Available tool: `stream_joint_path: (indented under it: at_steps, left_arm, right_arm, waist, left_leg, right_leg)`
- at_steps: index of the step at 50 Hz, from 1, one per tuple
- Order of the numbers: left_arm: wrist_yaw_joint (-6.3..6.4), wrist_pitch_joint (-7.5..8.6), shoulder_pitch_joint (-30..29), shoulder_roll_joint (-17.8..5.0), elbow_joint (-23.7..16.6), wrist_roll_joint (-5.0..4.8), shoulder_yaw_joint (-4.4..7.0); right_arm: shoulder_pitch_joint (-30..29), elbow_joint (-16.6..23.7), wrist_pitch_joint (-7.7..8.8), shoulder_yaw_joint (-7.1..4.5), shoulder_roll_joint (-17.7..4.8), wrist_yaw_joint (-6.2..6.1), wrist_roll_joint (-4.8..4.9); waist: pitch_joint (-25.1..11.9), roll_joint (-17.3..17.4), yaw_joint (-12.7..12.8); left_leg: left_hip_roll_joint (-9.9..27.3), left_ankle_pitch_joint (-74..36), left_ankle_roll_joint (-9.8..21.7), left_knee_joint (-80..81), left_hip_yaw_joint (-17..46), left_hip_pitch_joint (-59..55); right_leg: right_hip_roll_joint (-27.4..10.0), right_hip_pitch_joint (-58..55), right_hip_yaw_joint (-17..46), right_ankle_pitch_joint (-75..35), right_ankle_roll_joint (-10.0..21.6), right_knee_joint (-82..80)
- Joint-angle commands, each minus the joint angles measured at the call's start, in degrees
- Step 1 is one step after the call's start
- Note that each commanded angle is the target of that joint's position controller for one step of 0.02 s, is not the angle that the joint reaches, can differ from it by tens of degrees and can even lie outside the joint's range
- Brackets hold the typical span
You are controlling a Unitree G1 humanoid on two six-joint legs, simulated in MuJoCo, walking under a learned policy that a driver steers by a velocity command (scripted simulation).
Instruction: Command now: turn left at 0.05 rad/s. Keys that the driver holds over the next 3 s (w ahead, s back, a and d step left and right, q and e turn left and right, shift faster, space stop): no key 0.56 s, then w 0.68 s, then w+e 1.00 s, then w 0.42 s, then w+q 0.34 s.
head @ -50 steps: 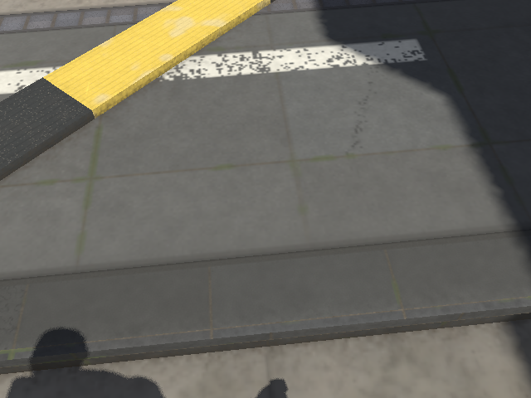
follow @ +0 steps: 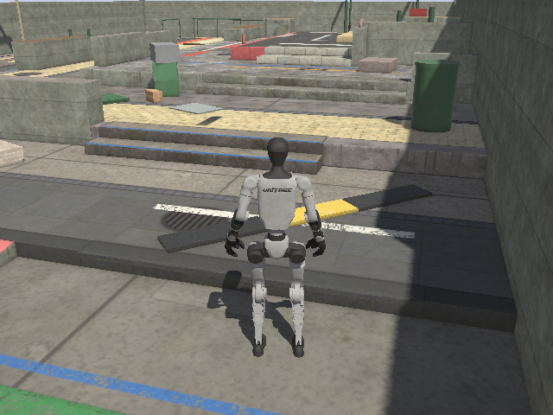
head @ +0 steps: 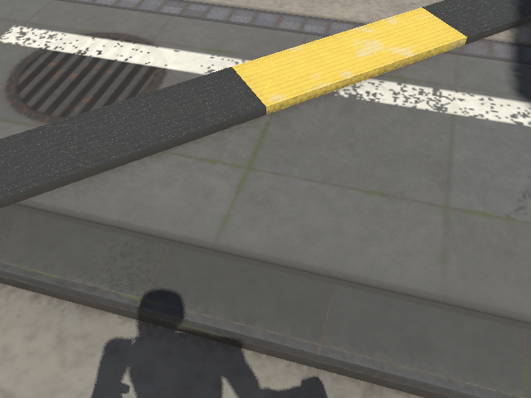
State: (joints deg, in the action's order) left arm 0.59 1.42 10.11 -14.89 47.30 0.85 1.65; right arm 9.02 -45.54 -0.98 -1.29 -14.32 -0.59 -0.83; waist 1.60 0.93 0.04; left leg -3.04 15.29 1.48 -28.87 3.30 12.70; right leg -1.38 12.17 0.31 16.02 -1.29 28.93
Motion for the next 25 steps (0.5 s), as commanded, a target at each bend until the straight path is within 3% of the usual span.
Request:
stream_joint_path:
  at_steps: [1, 9, 25]
  left_arm:
    - [0.32, 1.01, -0.82, -7.09, -2.39, -0.14, 1.26]
    - [0.58, 0.70, -1.04, -7.02, 0.05, -0.22, 0.69]
    - [0.81, 0.41, 0.11, -6.81, 5.66, -0.25, -0.16]
  right_arm:
    - [-1.89, 2.52, 0.51, -1.91, -6.51, -0.40, 0.14]
    - [-0.92, -2.41, 0.50, -2.16, -6.68, -0.88, 0.40]
    - [-1.17, -10.94, 0.52, -1.88, -7.04, -1.51, 0.69]
  waist:
    - [-3.08, -3.02, 0.19]
    - [-2.25, -0.45, 0.18]
    - [-1.10, -1.08, -0.05]
  left_leg:
    - [4.09, -9.58, 1.38, 3.78, 4.16, -1.16]
    - [4.13, -11.70, 0.37, 4.35, 3.93, -2.36]
    - [4.03, -11.14, -0.15, 5.47, 2.92, -3.32]
  right_leg:
    - [-3.07, -0.86, 3.00, -9.95, 1.61, -4.37]
    - [-2.21, -1.36, 2.49, -10.04, 2.01, -4.80]
    - [-0.93, -1.15, 1.69, -8.53, 2.08, -6.54]
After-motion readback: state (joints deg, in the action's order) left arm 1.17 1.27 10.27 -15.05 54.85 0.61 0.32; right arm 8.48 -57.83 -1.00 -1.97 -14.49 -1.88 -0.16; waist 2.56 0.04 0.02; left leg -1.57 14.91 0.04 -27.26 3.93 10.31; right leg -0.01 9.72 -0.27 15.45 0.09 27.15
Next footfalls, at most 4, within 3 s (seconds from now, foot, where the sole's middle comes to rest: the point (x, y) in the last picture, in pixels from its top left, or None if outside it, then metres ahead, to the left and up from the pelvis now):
1.24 right None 0.38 -0.12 -0.77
1.76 left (257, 285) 0.75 0.07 -0.64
2.38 right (364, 225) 0.94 -0.23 -0.64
2.82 left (352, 128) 1.36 -0.24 -0.64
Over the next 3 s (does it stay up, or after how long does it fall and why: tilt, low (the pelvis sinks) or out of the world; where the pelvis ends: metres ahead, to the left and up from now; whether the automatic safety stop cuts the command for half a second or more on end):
stays up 1.24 -0.25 0.14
